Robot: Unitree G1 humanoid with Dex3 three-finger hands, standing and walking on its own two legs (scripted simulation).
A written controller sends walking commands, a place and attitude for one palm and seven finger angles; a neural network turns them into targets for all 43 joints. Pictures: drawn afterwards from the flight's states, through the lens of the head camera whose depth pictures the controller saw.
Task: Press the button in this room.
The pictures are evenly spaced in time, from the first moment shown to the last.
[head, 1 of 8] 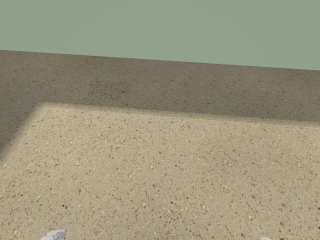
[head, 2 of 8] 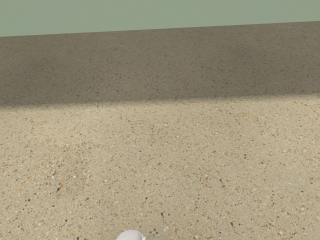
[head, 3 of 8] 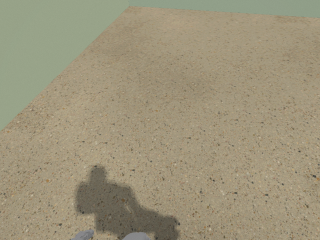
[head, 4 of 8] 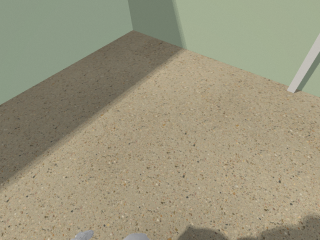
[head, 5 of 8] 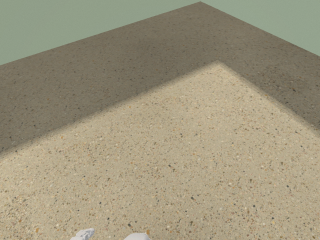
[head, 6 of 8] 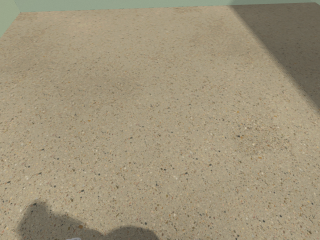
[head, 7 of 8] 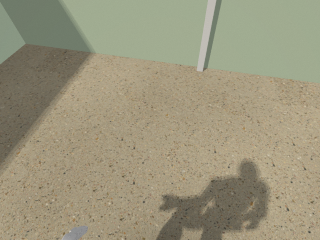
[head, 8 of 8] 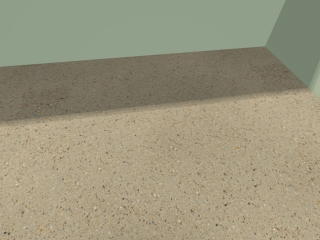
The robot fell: no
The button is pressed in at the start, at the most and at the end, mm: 0 0 0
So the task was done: no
